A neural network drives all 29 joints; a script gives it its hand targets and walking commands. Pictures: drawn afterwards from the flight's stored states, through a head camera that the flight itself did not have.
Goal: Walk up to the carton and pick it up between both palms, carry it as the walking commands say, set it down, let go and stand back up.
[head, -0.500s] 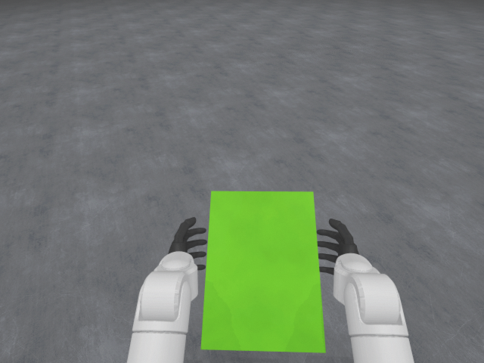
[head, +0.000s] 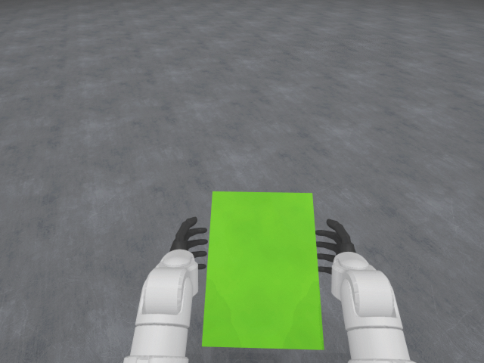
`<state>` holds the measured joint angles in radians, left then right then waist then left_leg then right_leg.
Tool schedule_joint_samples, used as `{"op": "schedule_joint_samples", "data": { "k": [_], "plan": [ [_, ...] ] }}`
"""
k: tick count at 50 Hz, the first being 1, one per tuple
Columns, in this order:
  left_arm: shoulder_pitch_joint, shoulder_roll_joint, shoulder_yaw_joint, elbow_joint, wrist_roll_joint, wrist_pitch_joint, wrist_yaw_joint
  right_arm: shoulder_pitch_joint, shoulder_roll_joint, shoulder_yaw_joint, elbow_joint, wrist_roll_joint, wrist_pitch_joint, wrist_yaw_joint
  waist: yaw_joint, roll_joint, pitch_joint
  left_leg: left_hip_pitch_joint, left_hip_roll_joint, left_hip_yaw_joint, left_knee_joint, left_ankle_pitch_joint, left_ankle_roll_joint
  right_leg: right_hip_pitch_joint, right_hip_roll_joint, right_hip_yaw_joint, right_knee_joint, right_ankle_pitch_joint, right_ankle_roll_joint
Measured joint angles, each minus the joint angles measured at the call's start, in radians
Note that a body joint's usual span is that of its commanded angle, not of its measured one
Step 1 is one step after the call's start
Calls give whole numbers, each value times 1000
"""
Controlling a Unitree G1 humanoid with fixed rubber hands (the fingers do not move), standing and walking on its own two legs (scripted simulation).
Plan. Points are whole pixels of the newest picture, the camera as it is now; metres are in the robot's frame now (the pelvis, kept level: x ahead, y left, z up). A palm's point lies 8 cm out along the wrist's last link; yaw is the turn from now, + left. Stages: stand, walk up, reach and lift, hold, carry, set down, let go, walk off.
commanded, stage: carry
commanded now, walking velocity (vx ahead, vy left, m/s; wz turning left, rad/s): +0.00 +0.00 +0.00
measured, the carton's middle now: (260, 269) +0.33 +0.00 -0.03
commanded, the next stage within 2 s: none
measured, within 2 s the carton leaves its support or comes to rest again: neither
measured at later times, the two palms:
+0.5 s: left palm (157, 299) +0.21 +0.15 +0.09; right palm (350, 300) +0.20 -0.12 +0.09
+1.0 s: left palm (161, 322) +0.18 +0.14 +0.07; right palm (358, 329) +0.18 -0.13 +0.07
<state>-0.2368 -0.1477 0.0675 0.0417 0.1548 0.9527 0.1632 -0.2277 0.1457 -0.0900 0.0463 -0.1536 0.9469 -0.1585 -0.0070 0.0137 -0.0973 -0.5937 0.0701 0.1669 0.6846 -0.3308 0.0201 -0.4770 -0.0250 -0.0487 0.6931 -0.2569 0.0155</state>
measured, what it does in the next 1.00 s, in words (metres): steps on the spot: right foot, then left foot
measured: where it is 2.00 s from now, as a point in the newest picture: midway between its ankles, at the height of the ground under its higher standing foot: outside the picture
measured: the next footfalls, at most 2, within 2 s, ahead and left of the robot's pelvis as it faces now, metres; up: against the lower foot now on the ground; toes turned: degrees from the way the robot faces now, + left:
right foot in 0.16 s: +0.03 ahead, -0.11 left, +0.00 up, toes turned +10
left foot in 0.36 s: +0.03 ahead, +0.11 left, +0.00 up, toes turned +2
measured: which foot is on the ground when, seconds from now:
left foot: down 0.00-0.16, up 0.18-0.34, down 0.36-1.00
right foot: down 0.00-0.02, up 0.04-0.14, down 0.16-1.00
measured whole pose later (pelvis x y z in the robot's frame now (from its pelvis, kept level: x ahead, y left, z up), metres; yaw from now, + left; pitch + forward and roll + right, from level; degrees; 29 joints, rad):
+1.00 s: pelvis -0.10 +0.01 +0.02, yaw -1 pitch +3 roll +0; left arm -0.17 -0.14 0.05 0.05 0.14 0.85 0.15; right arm -0.16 0.13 -0.06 0.03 -0.14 0.86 -0.15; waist 0.00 -0.01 -0.13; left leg -0.44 0.02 0.14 0.53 -0.17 0.05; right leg -0.44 -0.02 -0.06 0.50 -0.11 -0.01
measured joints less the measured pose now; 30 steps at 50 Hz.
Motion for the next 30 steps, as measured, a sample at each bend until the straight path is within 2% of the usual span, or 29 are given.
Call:
{"op": "schedule_joint_samples", "data": {
  "k": [3, 5, 6, 8, 9, 11, 13, 14, 16, 18, 19, 21, 22, 27, 30],
  "plan": [
    [11, 2, -1, -29, -2, -9, 10, 1, 0, 11, -26, 20, -3, -8, -22, 14, 13, -23, 14, 0, 11, 121, 49, -74, 15, -10, 211, -137, -8],
    [15, 3, -1, -7, -5, -31, 1, 9, -1, 7, -18, 13, -17, 1, -20, 21, 13, -18, 12, 9, -37, 193, 43, -80, 23, -24, 343, -145, -28],
    [14, 4, 2, 21, -8, -42, -5, 12, -1, 0, 2, 6, -25, 5, -14, 25, 7, -10, 7, 13, -73, 217, 25, -45, 25, -32, 319, -147, -45],
    [23, 5, -4, 19, -26, -37, -3, 29, -4, 9, -9, 5, -18, -3, 5, 21, -1, -4, -9, 28, -123, 226, -19, 82, 31, -37, 96, -174, -82],
    [30, 6, -12, -14, -38, -29, 6, 39, -7, 21, -45, 13, -9, -12, 19, 27, 10, -21, -6, 26, -95, 160, -38, 97, 35, -35, 37, -139, -88],
    [61, 11, -30, -72, -49, -21, 13, 80, -12, 50, -104, 25, -6, -22, 28, 29, 22, -75, -21, -28, 123, 37, -64, 93, 35, -37, 15, -88, -80],
    [78, 12, -19, -74, -44, -18, -1, 94, -15, 56, -91, 30, -12, -6, 27, 10, 10, -72, -42, -69, 285, 7, -61, 105, 28, -31, -46, -37, -65],
    [76, 12, -10, -57, -40, -20, -7, 87, -14, 51, -64, 31, -16, 0, 25, 0, -1, -37, -47, -75, 278, -3, -57, 109, 24, -26, -77, -13, -56],
    [65, 10, -7, -20, -23, -35, -17, 65, -12, 34, -20, 18, -30, 12, 19, -11, -23, 75, -52, -79, 130, -30, -50, 101, 18, -20, -114, 20, -45],
    [54, 10, -17, -6, -14, -56, -13, 48, -9, 21, -11, 10, -44, 7, 3, -8, -35, 201, -45, -74, -93, 48, -34, 85, 19, -28, -115, 29, -36],
    [60, 11, -25, -61, -46, -43, 16, 55, -9, 29, -68, 44, -30, -22, -4, -24, -18, 208, -57, -70, -129, 113, -11, 79, 6, -28, -110, 31, -31],
    [89, 15, -40, -176, -71, -24, 33, 76, -12, 51, -173, 71, -12, -34, -4, -46, 2, 204, -68, -56, -140, 144, 26, 74, -4, -18, -123, 47, -23],
    [91, 15, -37, -174, -60, -30, 24, 74, -12, 53, -164, 61, -22, -21, -3, -50, -6, 202, -69, -50, -145, 145, 35, 71, -7, -16, -131, 55, -21],
    [59, 11, -10, -18, -8, -51, -3, 41, -7, 29, -1, 11, -48, 15, 1, -54, -57, 203, -72, -30, -161, 151, 38, 66, -14, -4, -150, 86, -16],
    [69, 12, -19, -17, -23, -48, 5, 56, -9, 31, -8, 18, -43, 5, 4, -47, -58, 194, -75, -23, -158, 156, 38, 52, -18, 2, -141, 90, -14]
  ]
}}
